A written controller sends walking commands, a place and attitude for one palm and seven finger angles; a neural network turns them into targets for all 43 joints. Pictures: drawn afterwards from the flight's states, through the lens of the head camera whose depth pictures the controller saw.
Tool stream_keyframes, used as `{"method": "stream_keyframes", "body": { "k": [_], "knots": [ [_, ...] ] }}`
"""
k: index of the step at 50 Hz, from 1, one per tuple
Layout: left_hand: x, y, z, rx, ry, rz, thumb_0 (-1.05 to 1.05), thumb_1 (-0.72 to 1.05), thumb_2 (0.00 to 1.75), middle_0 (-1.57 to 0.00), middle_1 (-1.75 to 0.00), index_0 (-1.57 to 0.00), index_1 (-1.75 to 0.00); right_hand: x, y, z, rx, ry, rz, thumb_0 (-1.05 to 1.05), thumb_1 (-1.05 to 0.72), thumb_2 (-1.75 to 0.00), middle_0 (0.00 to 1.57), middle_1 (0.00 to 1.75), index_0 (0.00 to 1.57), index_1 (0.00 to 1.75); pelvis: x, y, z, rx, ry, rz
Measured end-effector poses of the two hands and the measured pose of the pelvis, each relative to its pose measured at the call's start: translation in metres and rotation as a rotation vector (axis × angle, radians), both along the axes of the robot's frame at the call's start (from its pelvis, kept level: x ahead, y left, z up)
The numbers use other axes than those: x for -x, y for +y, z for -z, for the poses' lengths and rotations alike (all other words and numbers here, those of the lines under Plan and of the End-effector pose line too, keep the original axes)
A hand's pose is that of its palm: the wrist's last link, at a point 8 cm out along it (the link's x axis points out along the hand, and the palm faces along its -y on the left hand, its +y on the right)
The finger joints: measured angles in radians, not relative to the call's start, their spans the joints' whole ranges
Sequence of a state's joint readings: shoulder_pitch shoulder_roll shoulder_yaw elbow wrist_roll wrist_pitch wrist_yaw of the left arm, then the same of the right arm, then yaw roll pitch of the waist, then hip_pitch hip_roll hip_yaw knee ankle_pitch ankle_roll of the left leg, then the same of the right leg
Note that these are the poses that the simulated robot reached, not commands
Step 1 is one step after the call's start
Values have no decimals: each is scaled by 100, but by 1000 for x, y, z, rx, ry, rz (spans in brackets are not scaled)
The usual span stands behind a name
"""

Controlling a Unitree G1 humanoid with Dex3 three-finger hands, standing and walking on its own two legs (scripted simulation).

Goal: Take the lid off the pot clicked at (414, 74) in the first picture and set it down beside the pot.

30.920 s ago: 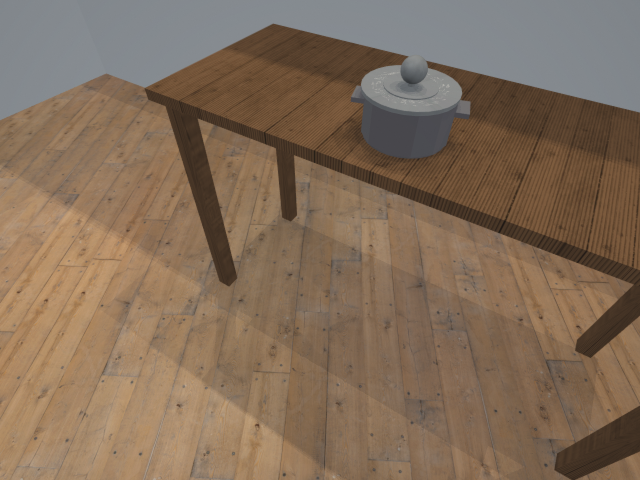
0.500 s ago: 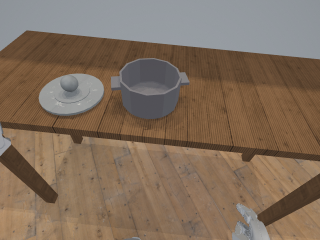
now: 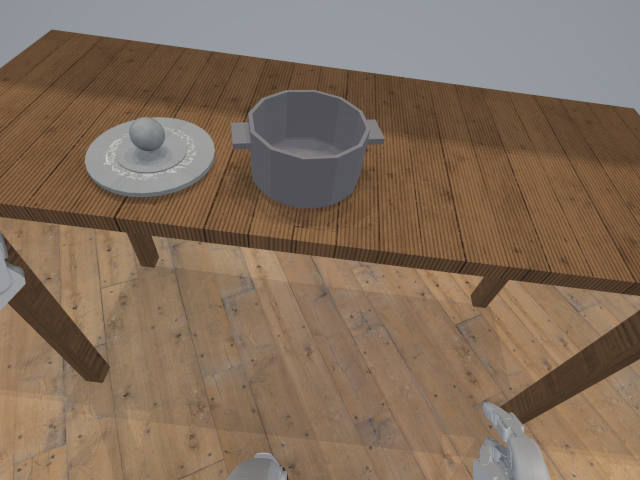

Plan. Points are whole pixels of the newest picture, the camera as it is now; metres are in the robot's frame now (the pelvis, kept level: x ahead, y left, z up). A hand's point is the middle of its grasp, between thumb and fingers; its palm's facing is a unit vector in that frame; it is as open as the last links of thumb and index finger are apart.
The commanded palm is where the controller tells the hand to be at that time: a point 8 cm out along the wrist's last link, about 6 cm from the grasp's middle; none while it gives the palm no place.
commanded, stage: step back with the hand held close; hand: left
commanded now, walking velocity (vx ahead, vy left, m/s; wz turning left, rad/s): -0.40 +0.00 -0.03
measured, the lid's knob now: (147, 134) +0.56 +0.30 +0.10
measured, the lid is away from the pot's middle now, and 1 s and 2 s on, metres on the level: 0.24 0.24 0.24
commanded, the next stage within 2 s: stop stepping back and stand still in 0.36 s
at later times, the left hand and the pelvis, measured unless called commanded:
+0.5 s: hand out of the picture +0.16 +0.23 +0.24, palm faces +0.27 -0.88 -0.38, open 7.4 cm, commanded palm +0.05 +0.29 +0.27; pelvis -0.10 +0.02 +0.02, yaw -4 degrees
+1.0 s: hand out of the picture +0.03 +0.27 +0.25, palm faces +0.38 -0.87 -0.30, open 7.4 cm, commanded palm -0.05 +0.32 +0.27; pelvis -0.19 +0.04 +0.01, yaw -3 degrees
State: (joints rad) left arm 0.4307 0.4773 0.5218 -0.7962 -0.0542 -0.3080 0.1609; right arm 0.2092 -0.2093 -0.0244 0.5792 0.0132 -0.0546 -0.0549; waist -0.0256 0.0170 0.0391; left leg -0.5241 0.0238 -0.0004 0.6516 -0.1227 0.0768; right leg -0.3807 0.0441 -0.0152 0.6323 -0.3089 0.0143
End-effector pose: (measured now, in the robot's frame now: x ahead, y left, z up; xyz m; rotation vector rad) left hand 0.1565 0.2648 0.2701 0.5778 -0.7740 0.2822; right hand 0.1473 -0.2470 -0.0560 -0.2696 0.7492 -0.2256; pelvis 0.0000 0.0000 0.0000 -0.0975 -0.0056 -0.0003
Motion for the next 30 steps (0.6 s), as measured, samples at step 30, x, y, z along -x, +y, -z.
{"method": "stream_keyframes", "body": {
  "k": [30],
  "knots": [
    [86,7,24,52,323,110,2,89,90,-21,-30,-21,-31,145,20,-29,-37,-25,68,2,-90,-89,20,30,21,30,123,17,-20,-16,61,101]
  ]
}}
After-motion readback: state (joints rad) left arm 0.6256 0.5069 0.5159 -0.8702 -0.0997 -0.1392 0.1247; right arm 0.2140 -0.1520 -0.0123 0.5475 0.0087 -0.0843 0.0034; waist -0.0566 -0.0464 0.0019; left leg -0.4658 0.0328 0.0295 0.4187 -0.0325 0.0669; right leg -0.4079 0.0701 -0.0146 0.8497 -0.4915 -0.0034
